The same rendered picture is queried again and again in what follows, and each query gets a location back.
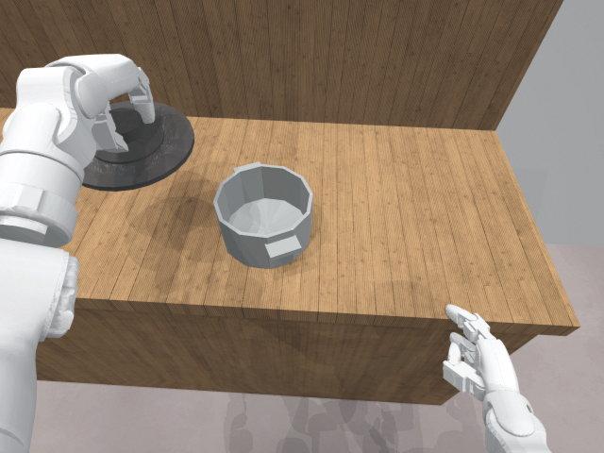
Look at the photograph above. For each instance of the left robot upper arm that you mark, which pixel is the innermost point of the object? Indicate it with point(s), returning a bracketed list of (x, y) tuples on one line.
[(37, 297)]

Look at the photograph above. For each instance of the robot left forearm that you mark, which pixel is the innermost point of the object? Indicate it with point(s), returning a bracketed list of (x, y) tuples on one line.
[(47, 142)]

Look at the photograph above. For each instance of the table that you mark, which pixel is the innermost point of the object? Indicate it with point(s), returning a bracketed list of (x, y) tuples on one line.
[(388, 109)]

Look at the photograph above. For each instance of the robot right forearm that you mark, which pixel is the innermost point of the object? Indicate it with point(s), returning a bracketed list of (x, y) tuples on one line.
[(510, 426)]

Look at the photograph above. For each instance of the right robot hand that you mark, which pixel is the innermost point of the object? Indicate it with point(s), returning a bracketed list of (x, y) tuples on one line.
[(487, 366)]

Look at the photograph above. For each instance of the lid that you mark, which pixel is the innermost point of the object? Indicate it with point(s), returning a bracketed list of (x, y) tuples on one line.
[(163, 148)]

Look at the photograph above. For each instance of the knob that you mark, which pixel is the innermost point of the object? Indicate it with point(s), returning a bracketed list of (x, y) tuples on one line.
[(129, 123)]

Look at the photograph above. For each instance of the pot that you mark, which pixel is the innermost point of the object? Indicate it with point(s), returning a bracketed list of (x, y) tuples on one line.
[(264, 213)]

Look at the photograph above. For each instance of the left robot hand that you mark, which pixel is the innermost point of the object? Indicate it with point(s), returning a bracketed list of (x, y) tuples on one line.
[(119, 75)]

